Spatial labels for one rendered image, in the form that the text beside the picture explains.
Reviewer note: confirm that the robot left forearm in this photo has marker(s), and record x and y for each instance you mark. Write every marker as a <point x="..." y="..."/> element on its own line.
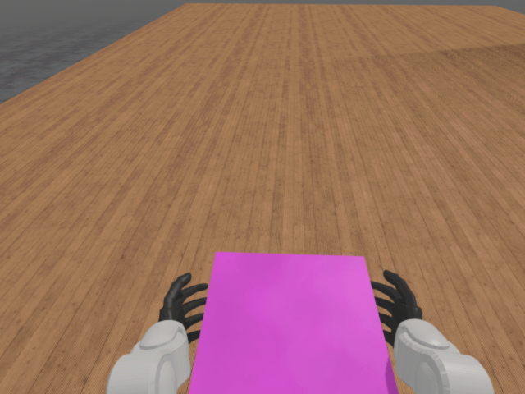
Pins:
<point x="158" y="364"/>

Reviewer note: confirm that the robot right hand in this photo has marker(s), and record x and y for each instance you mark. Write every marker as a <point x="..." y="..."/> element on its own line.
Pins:
<point x="403" y="308"/>

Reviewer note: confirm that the robot left hand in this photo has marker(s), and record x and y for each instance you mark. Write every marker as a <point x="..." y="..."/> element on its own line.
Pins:
<point x="174" y="309"/>

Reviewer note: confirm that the robot right forearm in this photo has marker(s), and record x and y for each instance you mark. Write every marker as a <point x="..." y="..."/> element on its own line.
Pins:
<point x="430" y="364"/>

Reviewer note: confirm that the carton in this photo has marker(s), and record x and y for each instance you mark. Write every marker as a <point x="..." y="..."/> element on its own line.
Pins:
<point x="291" y="324"/>

